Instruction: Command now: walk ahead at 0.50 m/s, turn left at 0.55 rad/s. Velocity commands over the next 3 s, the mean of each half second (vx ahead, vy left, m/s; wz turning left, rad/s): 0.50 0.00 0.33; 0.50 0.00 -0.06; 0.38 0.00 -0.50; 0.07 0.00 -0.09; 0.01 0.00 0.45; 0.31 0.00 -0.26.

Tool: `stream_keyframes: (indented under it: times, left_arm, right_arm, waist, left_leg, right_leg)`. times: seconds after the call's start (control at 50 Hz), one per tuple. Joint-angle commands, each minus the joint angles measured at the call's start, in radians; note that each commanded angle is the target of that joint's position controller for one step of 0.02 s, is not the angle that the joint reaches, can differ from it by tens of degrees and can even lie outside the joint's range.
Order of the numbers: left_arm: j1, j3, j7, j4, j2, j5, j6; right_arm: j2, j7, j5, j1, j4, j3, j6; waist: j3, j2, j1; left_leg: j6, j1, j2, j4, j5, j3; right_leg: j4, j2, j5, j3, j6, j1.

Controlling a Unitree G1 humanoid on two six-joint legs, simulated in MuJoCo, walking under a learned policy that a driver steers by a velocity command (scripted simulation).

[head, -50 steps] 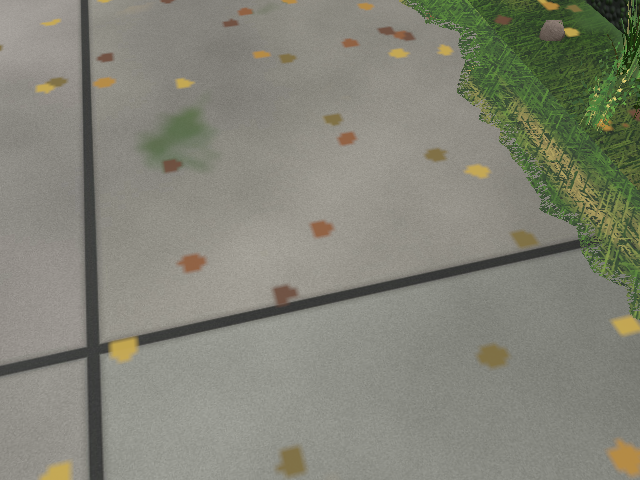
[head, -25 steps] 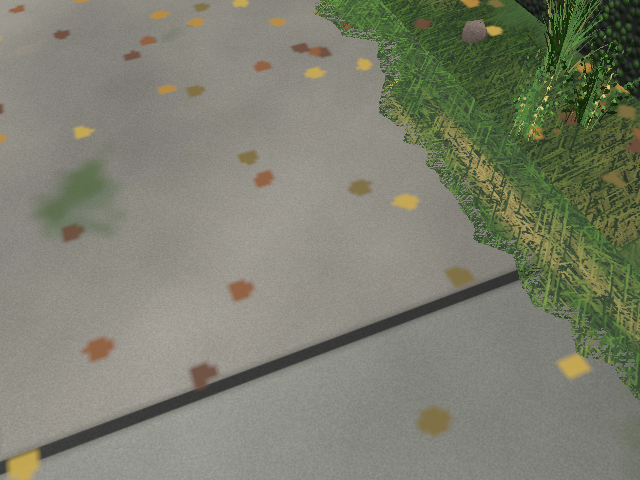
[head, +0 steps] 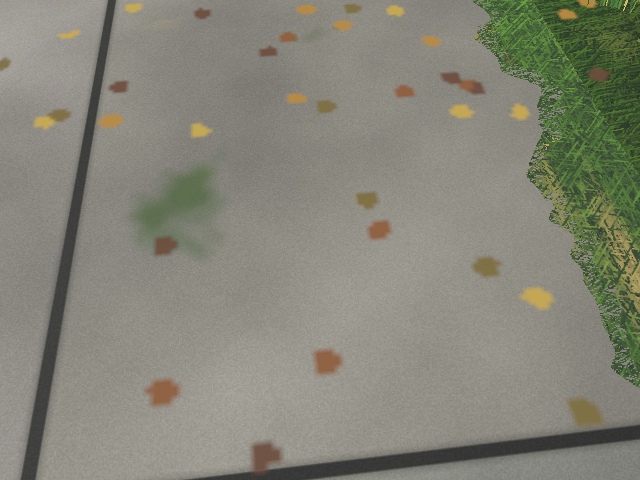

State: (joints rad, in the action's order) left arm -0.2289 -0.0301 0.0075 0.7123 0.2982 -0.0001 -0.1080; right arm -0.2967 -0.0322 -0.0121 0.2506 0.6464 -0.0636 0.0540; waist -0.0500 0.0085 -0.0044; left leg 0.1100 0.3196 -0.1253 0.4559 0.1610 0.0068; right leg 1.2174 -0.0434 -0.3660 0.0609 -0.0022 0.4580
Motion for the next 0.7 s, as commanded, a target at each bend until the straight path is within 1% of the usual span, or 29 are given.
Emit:
stream_keyframes:
  times: [0.02, 0.04, 0.06, 0.1, 0.12, 0.16, 0.2, 0.24, 0.26, 0.28, 0.3, 0.32, 0.34, 0.36, 0.38, 0.4, 0.42, 0.44, 0.46, 0.48, 0.5, 0.54, 0.58, 0.64, 0.7]
  left_arm:
    - [-0.027, -0.032, -0.004, -0.074, 0.113, 0.019, -0.001]
    - [-0.014, -0.026, -0.007, -0.078, 0.099, 0.02, 0.007]
    - [0.023, -0.019, -0.01, -0.091, 0.084, 0.021, 0.011]
    - [0.108, -0.005, -0.009, -0.109, 0.055, 0.02, 0.01]
    - [0.142, -0.001, -0.005, -0.111, 0.047, 0.017, 0.008]
    - [0.193, -0.003, 0.005, -0.116, 0.056, 0.003, -0.001]
    - [0.214, -0.012, 0.013, -0.123, 0.079, -0.004, -0.01]
    - [0.199, -0.028, 0.017, -0.125, 0.108, -0.005, -0.016]
    - [0.17, -0.035, 0.017, -0.12, 0.117, -0.006, -0.019]
    - [0.104, -0.047, 0.014, -0.103, 0.13, -0.003, -0.021]
    - [-0.003, -0.062, 0.009, -0.086, 0.163, 0.007, -0.025]
    - [-0.141, -0.08, 0.005, -0.076, 0.238, 0.022, -0.026]
    - [-0.219, -0.095, 0.021, -0.024, 0.269, 0.012, -0.012]
    - [-0.198, -0.072, 0.024, -0.035, 0.176, -0.011, -0.01]
    - [-0.142, -0.059, 0.019, -0.041, 0.134, -0.009, -0.003]
    - [-0.094, -0.049, 0.017, -0.048, 0.117, 0.001, 0.002]
    - [-0.066, -0.043, 0.017, -0.046, 0.1, 0.007, 0.004]
    - [-0.054, -0.037, 0.015, -0.044, 0.087, 0.013, 0.002]
    - [-0.054, -0.034, 0.014, -0.038, 0.077, 0.01, -0.001]
    - [-0.062, -0.034, 0.013, -0.028, 0.079, 0.004, -0.004]
    - [-0.072, -0.037, 0.012, -0.018, 0.09, 0.0, -0.006]
    - [-0.089, -0.044, 0.007, 0.0, 0.115, -0.005, -0.002]
    - [-0.104, -0.046, 0.003, 0.017, 0.127, -0.008, 0.006]
    - [-0.145, -0.046, 0.0, 0.048, 0.139, -0.016, 0.015]
    - [-0.194, -0.046, -0.001, 0.081, 0.146, -0.02, 0.028]
  right_arm:
    - [-0.117, 0.017, 0.002, -0.025, -0.072, -0.031, 0.019]
    - [-0.129, 0.023, 0.001, -0.019, -0.063, -0.034, 0.02]
    - [-0.144, 0.03, 0.0, -0.014, -0.056, -0.038, 0.017]
    - [-0.16, 0.041, -0.007, 0.002, -0.041, -0.043, 0.009]
    - [-0.159, 0.044, -0.009, 0.018, -0.032, -0.042, 0.004]
    - [-0.157, 0.043, -0.008, 0.073, -0.008, -0.04, 0.001]
    - [-0.148, 0.041, -0.013, 0.101, 0.012, -0.035, 0.001]
    - [-0.146, 0.04, -0.009, 0.102, 0.021, -0.035, 0.001]
    - [-0.148, 0.038, -0.006, 0.091, 0.023, -0.036, -0.002]
    - [-0.137, 0.037, -0.003, 0.08, 0.021, -0.033, -0.004]
    - [-0.098, 0.034, 0.003, 0.081, 0.015, -0.019, -0.003]
    - [-0.037, 0.035, 0.016, 0.155, -0.004, 0.004, 0.002]
    - [-0.014, 0.036, -0.015, 0.26, -0.003, 0.014, 0.013]
    - [-0.11, 0.038, -0.029, 0.193, 0.01, -0.005, 0.014]
    - [-0.141, 0.038, -0.024, 0.074, -0.013, -0.013, 0.013]
    - [-0.129, 0.039, -0.007, 0.01, -0.029, -0.009, 0.014]
    - [-0.113, 0.037, 0.005, -0.013, -0.038, -0.01, 0.017]
    - [-0.096, 0.035, 0.005, 0.001, -0.036, -0.01, 0.017]
    - [-0.081, 0.033, 0.003, 0.017, -0.028, -0.007, 0.015]
    - [-0.067, 0.033, 0.003, 0.025, -0.022, -0.004, 0.012]
    - [-0.057, 0.033, 0.006, 0.014, -0.024, -0.001, 0.01]
    - [-0.041, 0.034, 0.011, -0.047, -0.041, 0.007, 0.012]
    - [-0.025, 0.03, 0.011, -0.104, -0.049, 0.014, 0.018]
    - [-0.013, 0.018, 0.004, -0.196, -0.064, 0.019, 0.028]
    - [-0.014, 0.003, -0.005, -0.279, -0.087, 0.02, 0.036]
  waist:
    - [0.075, -0.016, 0.035]
    - [0.065, -0.022, 0.035]
    - [0.051, -0.031, 0.027]
    - [0.045, -0.059, -0.007]
    - [0.054, -0.075, -0.028]
    - [0.071, -0.094, -0.069]
    - [0.068, -0.11, -0.077]
    - [0.062, -0.129, -0.058]
    - [0.058, -0.142, -0.036]
    - [0.073, -0.142, 0.003]
    - [0.148, -0.112, 0.055]
    - [0.311, 0.069, 0.072]
    - [0.37, 0.362, 0.044]
    - [0.262, 0.202, 0.075]
    - [0.151, 0.103, 0.087]
    - [0.09, 0.045, 0.071]
    - [0.052, 0.044, 0.05]
    - [0.053, 0.076, 0.028]
    - [0.06, 0.097, 0.02]
    - [0.065, 0.101, 0.015]
    - [0.06, 0.093, 0.015]
    - [0.042, 0.068, 0.028]
    - [0.035, 0.061, 0.047]
    - [0.016, 0.063, 0.082]
    - [-0.007, 0.059, 0.109]
  left_leg:
    - [0.219, -0.144, 0.278, -0.228, -0.293, 0.343]
    - [0.214, -0.096, 0.263, -0.232, -0.322, 0.307]
    - [0.202, -0.053, 0.242, -0.234, -0.322, 0.272]
    - [0.155, 0.001, 0.186, -0.213, -0.253, 0.214]
    - [0.135, 0.002, 0.173, -0.201, -0.209, 0.196]
    - [0.114, -0.03, 0.194, -0.187, -0.126, 0.221]
    - [0.103, -0.1, 0.236, -0.145, -0.069, 0.272]
    - [0.084, -0.165, 0.28, -0.098, -0.058, 0.328]
    - [0.073, -0.179, 0.29, -0.071, -0.084, 0.34]
    - [0.054, -0.182, 0.267, -0.009, -0.161, 0.33]
    - [0.021, -0.151, 0.212, 0.153, -0.215, 0.282]
    - [-0.034, 0.031, 0.116, 0.475, 0.014, 0.197]
    - [-0.089, 0.327, 0.02, 0.749, 0.422, 0.136]
    - [-0.087, 0.443, 0.074, 0.854, 0.383, 0.193]
    - [-0.081, 0.471, 0.116, 0.86, 0.292, 0.159]
    - [-0.081, 0.447, 0.154, 0.819, 0.223, 0.12]
    - [-0.082, 0.425, 0.186, 0.756, 0.17, 0.11]
    - [-0.084, 0.374, 0.209, 0.716, 0.134, 0.103]
    - [-0.09, 0.348, 0.215, 0.685, 0.119, 0.091]
    - [-0.096, 0.342, 0.218, 0.657, 0.114, 0.079]
    - [-0.103, 0.351, 0.222, 0.619, 0.103, 0.07]
    - [-0.119, 0.385, 0.23, 0.505, 0.039, 0.058]
    - [-0.126, 0.377, 0.228, 0.378, -0.063, 0.046]
    - [-0.127, 0.33, 0.205, 0.215, -0.189, 0.022]
    - [-0.118, 0.308, 0.184, 0.129, -0.218, 0.008]
  right_leg:
    - [-0.1, -0.06, 0.05, 0.016, 0.05, 0.172]
    - [-0.16, -0.058, 0.073, 0.001, 0.069, 0.16]
    - [-0.237, -0.05, 0.121, -0.013, 0.085, 0.149]
    - [-0.419, -0.02, 0.282, -0.03, 0.096, 0.087]
    - [-0.506, -0.002, 0.364, -0.038, 0.096, 0.053]
    - [-0.6, 0.021, 0.47, -0.038, 0.09, 0.005]
    - [-0.659, 0.016, 0.459, -0.013, 0.065, 0.01]
    - [-0.689, 0.011, 0.385, -0.001, 0.026, 0.001]
    - [-0.704, 0.014, 0.343, -0.012, 0.005, -0.03]
    - [-0.732, 0.027, 0.316, -0.034, -0.021, -0.112]
    - [-0.728, -0.016, 0.32, -0.001, -0.061, -0.273]
    - [-0.72, -0.207, 0.299, 0.254, -0.159, -0.571]
    - [-0.894, -0.345, -0.015, 0.712, -0.294, -0.754]
    - [-0.944, -0.336, -0.228, 0.733, -0.267, -0.701]
    - [-0.947, -0.301, -0.186, 0.577, -0.227, -0.588]
    - [-0.956, -0.255, -0.055, 0.456, -0.214, -0.475]
    - [-0.976, -0.217, 0.043, 0.382, -0.214, -0.401]
    - [-0.996, -0.187, 0.115, 0.327, -0.207, -0.358]
    - [-1.013, -0.168, 0.168, 0.286, -0.21, -0.344]
    - [-1.023, -0.163, 0.221, 0.253, -0.218, -0.337]
    - [-1.034, -0.165, 0.271, 0.227, -0.227, -0.334]
    - [-1.057, -0.168, 0.346, 0.182, -0.236, -0.345]
    - [-1.067, -0.153, 0.382, 0.131, -0.221, -0.358]
    - [-1.063, -0.135, 0.409, 0.072, -0.2, -0.368]
    - [-1.045, -0.159, 0.416, 0.071, -0.196, -0.409]
